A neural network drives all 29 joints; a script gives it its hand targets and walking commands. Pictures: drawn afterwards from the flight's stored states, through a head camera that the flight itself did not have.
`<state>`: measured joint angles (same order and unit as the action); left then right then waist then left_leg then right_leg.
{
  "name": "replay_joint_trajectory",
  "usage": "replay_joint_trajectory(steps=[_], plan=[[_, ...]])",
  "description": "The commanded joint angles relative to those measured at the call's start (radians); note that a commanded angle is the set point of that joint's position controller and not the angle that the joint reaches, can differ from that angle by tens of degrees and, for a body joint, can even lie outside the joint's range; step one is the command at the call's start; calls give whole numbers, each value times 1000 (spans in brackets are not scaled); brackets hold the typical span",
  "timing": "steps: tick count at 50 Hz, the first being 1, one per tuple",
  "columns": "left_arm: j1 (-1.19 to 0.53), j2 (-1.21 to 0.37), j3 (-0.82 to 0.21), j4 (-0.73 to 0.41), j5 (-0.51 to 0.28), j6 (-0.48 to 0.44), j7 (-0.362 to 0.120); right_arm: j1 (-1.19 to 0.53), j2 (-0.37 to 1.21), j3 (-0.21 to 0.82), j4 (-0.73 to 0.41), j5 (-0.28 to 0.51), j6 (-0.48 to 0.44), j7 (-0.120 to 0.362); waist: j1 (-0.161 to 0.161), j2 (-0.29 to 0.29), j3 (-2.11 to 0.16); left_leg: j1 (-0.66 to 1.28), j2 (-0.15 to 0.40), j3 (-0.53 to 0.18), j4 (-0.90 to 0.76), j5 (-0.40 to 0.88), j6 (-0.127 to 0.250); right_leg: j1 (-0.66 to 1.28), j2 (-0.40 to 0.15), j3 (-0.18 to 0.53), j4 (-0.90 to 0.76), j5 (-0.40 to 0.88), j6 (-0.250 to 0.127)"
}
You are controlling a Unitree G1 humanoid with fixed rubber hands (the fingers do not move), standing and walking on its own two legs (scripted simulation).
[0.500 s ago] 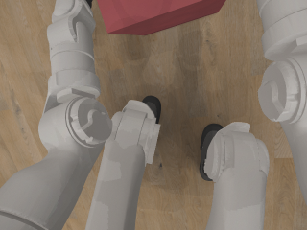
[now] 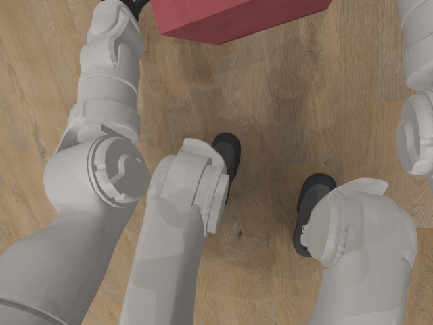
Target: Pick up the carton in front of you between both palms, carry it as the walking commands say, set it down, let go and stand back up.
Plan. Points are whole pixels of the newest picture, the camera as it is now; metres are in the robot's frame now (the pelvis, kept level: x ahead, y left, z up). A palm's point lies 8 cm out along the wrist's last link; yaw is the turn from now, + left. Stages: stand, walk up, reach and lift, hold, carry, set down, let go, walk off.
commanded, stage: set down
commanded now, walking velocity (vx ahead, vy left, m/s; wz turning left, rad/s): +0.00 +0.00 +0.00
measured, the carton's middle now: out of the picture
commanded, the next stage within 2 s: let go in 1.14 s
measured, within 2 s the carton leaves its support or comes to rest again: neither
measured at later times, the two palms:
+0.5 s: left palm out of the picture +0.49 +0.27 -0.07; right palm out of the picture +0.65 -0.08 -0.05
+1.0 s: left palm out of the picture +0.49 +0.27 +0.10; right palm out of the picture +0.65 -0.09 +0.10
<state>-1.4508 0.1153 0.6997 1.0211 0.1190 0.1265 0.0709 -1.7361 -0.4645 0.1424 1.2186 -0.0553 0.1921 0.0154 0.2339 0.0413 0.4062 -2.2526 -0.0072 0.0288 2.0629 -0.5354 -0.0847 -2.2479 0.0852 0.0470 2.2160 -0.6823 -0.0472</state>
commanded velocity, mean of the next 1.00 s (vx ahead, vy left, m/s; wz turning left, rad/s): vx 0.00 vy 0.00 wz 0.00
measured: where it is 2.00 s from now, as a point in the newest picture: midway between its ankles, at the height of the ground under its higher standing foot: (262, 206)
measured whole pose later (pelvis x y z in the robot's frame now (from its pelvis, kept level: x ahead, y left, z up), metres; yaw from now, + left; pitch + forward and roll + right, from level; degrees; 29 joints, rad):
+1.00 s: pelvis +0.01 +0.00 +0.18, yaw -1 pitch +48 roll +6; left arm -1.19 0.05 0.54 0.60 -0.02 0.34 0.15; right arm -1.69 -0.52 0.07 1.15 -0.05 0.37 0.12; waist 0.28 -0.07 0.06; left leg -1.87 -0.02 0.02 1.39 -0.36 -0.05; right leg -1.86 0.06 0.05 1.53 -0.50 -0.03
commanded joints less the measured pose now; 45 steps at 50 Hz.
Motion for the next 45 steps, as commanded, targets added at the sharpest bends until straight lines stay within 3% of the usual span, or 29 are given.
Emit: replay_joint_trajectory(steps=[1, 3, 5, 9, 12, 14, 16, 19, 21, 24, 27, 29, 34, 37, 41, 43, 45], plan=[[-103, 131, -112, -68, -185, -68, 45, -438, -44, 154, -125, 164, -30, 0, 123, -409, -1052, 321, 0, 70, -60, 452, 12, 749, -95, 138, -179, 675, 49], [-149, 109, -181, -88, -251, -53, 47, -498, -89, 164, -186, 197, -28, 3, 112, -407, -1119, 405, 5, 64, -67, 476, 23, 735, -89, 109, -176, 583, 43], [-211, 122, -233, -145, -305, -38, 60, -570, -129, 185, -221, 231, -19, 8, 121, -393, -1163, 510, 7, 63, -78, 474, 33, 693, -88, 77, -182, 457, 38], [-312, 173, -273, -215, -354, 13, 104, -638, -198, 188, -155, 254, 36, 35, 146, -405, -1239, 656, 2, 70, -133, 373, 42, 721, -88, 36, -206, 257, 26], [-293, 173, -276, -225, -330, 69, 137, -609, -217, 177, -78, 235, 81, 59, 164, -397, -1280, 765, -12, 72, -179, 320, 52, 728, -75, 6, -235, 169, 18], [-261, 190, -250, -277, -277, 93, 168, -592, -222, 163, -72, 225, 96, 72, 197, -346, -1326, 864, -25, 74, -212, 352, 56, 694, -57, -16, -248, 161, 15], [-244, 196, -236, -342, -231, 113, 198, -559, -230, 135, -62, 230, 105, 82, 211, -259, -1364, 984, -28, 73, -246, 410, 59, 597, -41, -36, -273, 167, 26], [-205, 139, -242, -377, -194, 136, 214, -468, -251, 79, 15, 227, 106, 91, 180, -150, -1293, 1089, -23, 48, -287, 466, 49, 388, -22, -55, -328, 130, 30], [-187, 84, -253, -396, -198, 140, 199, -414, -248, 43, 63, 192, 98, 93, 140, -131, -1228, 1068, -22, 33, -304, 480, 34, 324, -18, -54, -369, 124, 21], [-177, 10, -276, -428, -224, 141, 159, -372, -227, -6, 61, 112, 85, 88, 82, -162, -1206, 991, -32, 34, -329, 510, 12, 383, -16, -45, -422, 180, 5], [-153, -49, -305, -425, -247, 151, 125, -398, -231, -42, -30, 67, 76, 80, 44, -210, -1242, 954, -43, 35, -361, 525, 2, 482, -15, -44, -467, 236, -1], [-119, -39, -290, -430, -256, 160, 120, -430, -255, -55, -115, 59, 77, 73, 52, -262, -1326, 947, -51, 44, -393, 529, 1, 599, -17, -42, -498, 277, 4], [-8, 111, -186, -546, -203, 184, 162, -439, -229, -18, -280, 74, 125, 77, 154, -432, -1653, 911, -73, 94, -504, 588, 26, 1042, -16, -24, -565, 482, 39], [36, 168, -158, -592, -170, 198, 172, -410, -163, 33, -299, 102, 164, 89, 197, -497, -1669, 795, -76, 111, -572, 605, 42, 1204, -14, -6, -609, 624, 54], [72, 109, -199, -573, -190, 205, 135, -354, -85, 60, -256, 120, 178, 95, 194, -516, -1549, 662, -68, 112, -652, 579, 37, 1303, -25, 38, -678, 749, 58], [87, 70, -200, -528, -180, 203, 104, -307, -61, 22, -197, 86, 175, 97, 172, -497, -1430, 630, -62, 111, -693, 537, 31, 1266, -27, 49, -729, 721, 59], [92, 39, -177, -498, -150, 200, 76, -259, -68, -62, -147, 21, 169, 100, 144, -442, -1321, 670, -57, 109, -735, 495, 23, 1172, -23, 46, -795, 615, 55]])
